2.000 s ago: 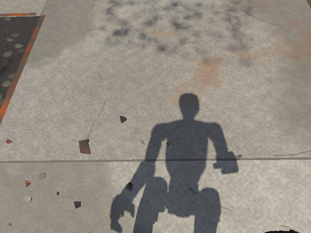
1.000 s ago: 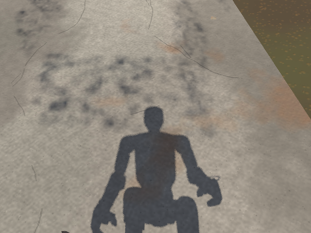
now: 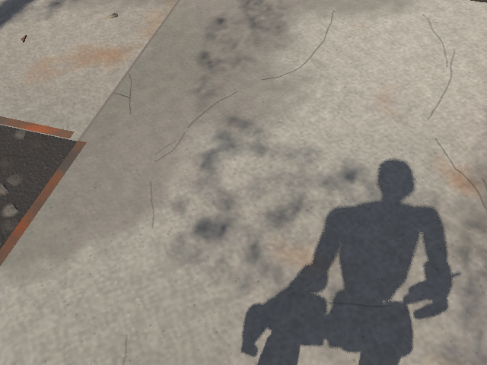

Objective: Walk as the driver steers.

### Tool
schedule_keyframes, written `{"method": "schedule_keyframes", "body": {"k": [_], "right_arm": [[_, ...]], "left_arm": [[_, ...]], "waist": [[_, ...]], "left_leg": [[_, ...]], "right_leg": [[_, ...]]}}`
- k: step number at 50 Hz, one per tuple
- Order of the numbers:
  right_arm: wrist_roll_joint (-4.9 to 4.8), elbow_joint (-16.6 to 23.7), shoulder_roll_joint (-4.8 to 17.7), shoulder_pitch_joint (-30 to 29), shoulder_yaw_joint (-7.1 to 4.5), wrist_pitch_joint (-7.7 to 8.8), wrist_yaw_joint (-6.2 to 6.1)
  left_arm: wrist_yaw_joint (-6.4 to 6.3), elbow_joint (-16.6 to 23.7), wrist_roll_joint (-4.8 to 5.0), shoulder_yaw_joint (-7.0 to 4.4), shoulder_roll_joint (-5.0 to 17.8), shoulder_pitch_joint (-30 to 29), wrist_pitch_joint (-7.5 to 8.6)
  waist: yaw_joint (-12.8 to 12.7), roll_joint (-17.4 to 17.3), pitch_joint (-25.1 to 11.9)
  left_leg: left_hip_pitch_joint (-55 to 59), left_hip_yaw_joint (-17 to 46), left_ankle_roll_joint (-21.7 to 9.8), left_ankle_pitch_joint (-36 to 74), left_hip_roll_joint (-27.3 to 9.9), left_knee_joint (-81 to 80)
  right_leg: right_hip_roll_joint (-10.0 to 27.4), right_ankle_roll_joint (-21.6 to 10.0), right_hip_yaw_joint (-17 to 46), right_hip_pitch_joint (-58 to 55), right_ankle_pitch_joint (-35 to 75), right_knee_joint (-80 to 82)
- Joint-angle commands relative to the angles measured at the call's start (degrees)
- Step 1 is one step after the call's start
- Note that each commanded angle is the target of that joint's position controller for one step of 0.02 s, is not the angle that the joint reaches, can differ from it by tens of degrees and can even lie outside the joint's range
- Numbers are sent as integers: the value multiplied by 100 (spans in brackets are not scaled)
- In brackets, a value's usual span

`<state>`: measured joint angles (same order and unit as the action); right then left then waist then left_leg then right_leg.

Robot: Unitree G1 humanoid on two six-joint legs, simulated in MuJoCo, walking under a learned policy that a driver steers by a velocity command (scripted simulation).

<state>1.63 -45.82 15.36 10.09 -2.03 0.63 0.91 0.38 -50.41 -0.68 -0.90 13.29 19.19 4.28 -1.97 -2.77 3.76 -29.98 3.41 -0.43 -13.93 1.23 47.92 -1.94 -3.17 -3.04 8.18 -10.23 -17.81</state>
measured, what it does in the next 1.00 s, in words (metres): steps on the spot: left foot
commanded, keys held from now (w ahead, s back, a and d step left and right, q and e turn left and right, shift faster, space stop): no key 1.00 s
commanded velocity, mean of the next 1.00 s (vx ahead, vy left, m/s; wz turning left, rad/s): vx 0.04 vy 0.00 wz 0.03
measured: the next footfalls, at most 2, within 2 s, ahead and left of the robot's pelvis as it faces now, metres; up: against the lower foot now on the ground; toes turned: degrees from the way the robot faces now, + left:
left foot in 0.14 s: +0.15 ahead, +0.10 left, +0.00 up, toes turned -1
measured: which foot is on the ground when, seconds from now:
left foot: up 0.00-0.12, down 0.14-1.00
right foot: down 0.00-1.00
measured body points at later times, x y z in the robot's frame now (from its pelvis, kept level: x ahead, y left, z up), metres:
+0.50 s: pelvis +0.07 +0.02 -0.01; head +0.08 +0.03 +0.44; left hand +0.08 +0.27 -0.16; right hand +0.14 -0.22 -0.15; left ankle +0.11 +0.10 -0.75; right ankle +0.01 -0.09 -0.75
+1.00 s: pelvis +0.07 +0.01 -0.01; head +0.07 +0.02 +0.44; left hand +0.04 +0.23 -0.17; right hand +0.06 -0.21 -0.17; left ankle +0.11 +0.10 -0.75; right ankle +0.01 -0.09 -0.75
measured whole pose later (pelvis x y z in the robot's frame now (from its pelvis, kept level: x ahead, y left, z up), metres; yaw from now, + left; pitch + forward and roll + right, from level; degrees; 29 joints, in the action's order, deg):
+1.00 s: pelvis +0.07 +0.01 -0.01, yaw +0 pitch -2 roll +0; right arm 0.2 -66.1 9.2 15.0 0.1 -0.2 -2.2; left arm -2.7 -66.1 -0.7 1.1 8.4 18.9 0.1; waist 0.3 0.5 1.7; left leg -12.2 -0.8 -2.7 -8.1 2.9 22.2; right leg -0.2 -0.8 -1.2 3.1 -17.3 -22.2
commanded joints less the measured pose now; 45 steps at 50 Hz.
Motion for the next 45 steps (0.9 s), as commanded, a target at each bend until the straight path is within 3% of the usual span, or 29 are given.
{"method": "schedule_keyframes", "body": {"k": [1, 4, 6, 7, 8, 9, 10, 12, 14, 15, 17, 20, 33, 45], "right_arm": [[-23, 102, 128, 274, 52, 2, -23], [-31, 19, 172, 195, 72, 49, -95], [20, -122, 206, 388, 82, 141, -153], [57, -194, 533, 609, 21, 201, -201], [7, -188, 760, 571, -3, 183, -225], [-143, -221, 505, 532, 39, 115, -231], [-137, -208, 348, 349, 91, 87, -229], [-83, -205, 229, -122, 155, 31, -255], [-119, -316, 287, -177, 128, 3, -277], [-140, -386, 294, -53, 108, 6, -268], [-154, -591, 293, 141, 88, 38, -279], [-148, -792, 270, 208, 69, 73, -285], [-142, -1504, 137, 427, 86, -23, -318], [-139, -1896, -59, 685, 132, -57, -320]], "left_arm": [[-21, 195, 9, -145, 767, -53, 8], [-41, 50, 32, -151, 781, 37, -68], [-79, -10, 62, -129, 718, 10, -106], [-95, 18, 12, -87, 591, 199, -94], [-107, -75, 24, -6, 256, 851, -136], [-177, -300, 64, 1, 282, 953, -286], [-212, -308, 35, -37, 423, 693, -378], [-195, -356, 11, -30, 372, 422, -475], [-174, -472, -52, 4, 361, 381, -481], [-173, -552, -46, -3, 422, 342, -466], [-194, -689, -9, 10, 357, 296, -434], [-240, -825, 16, 5, 359, 200, -410], [-298, -1302, -6, 71, 203, 154, -453], [-315, -1511, -4, 135, 7, 338, -410]], "waist": [[159, 1078, -714], [135, 978, -605], [306, 617, -548], [264, 138, -814], [-80, -631, -1064], [102, -668, -1206], [107, -533, -852], [-52, -492, -595], [-47, -381, -342], [63, -97, -178], [117, 183, -202], [143, 256, -363], [179, 299, -57], [223, 326, 107]], "left_leg": [[982, -446, 23, 487, -3, -787], [1322, -471, -123, 551, -18, -1463], [2110, -263, -268, 1468, -153, -2586], [2822, 408, -366, 3087, -864, -2525], [3191, 1187, -901, 4772, -1784, -2289], [2870, 1446, -1409, 4197, -1963, -2407], [2469, 1491, -1385, 3391, -1781, -2648], [1856, 1086, -942, 2051, -1286, -2902], [1628, 747, -542, 1016, -863, -2942], [1722, 613, -477, 937, -719, -2945], [2062, 542, -474, 1468, -684, -2787], [2379, 469, -504, 2149, -684, -2626], [2163, 406, -396, 1290, -574, -2885], [2096, 379, -328, 861, -537, -2952]], "right_leg": [[1181, -620, 361, -61, 4592, -12], [1322, -593, 600, -114, 3940, -290], [1165, -313, 662, 140, 2788, -693], [944, -102, 561, 447, 1578, -1025], [492, 25, 283, 715, -925, -1306], [281, 63, 199, 510, -1737, -1440], [232, 97, 232, 514, -1722, -1392], [264, 133, 278, 84, -1001, -813], [443, 181, 454, -77, -399, -352], [511, 179, 512, 110, -334, -345], [588, 195, 560, 133, -153, -216], [635, 179, 585, 37, 52, -116], [716, 91, 629, 17, -122, -2], [730, 45, 676, 224, -291, 72]]}}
